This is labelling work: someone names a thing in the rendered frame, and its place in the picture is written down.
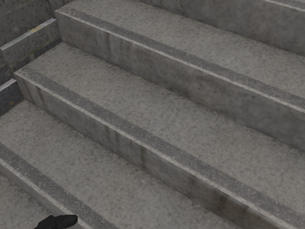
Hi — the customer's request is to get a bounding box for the left robot hand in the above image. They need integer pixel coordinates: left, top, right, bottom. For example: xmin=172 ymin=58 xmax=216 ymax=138
xmin=33 ymin=215 xmax=78 ymax=229

